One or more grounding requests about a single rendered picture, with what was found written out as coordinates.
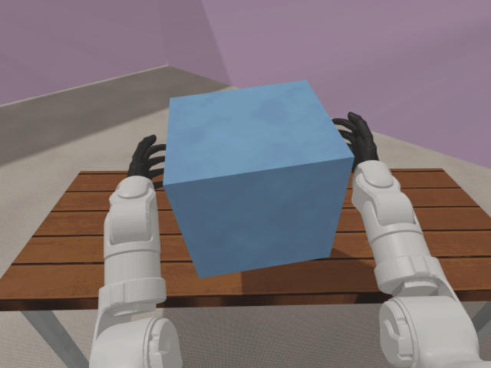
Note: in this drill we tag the right robot forearm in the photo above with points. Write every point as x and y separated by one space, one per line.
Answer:
405 267

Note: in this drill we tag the table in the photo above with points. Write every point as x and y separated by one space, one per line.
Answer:
62 265

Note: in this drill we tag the right robot hand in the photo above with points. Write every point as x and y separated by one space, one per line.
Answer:
362 142

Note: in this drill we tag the robot right upper arm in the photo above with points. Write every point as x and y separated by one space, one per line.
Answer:
428 332

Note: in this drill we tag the left robot forearm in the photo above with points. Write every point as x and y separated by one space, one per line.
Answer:
132 275

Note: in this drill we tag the left robot hand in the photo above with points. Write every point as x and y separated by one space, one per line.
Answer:
141 163

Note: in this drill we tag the carton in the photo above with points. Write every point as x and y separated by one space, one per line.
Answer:
256 177

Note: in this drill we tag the robot left upper arm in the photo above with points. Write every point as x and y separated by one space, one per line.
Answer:
147 343

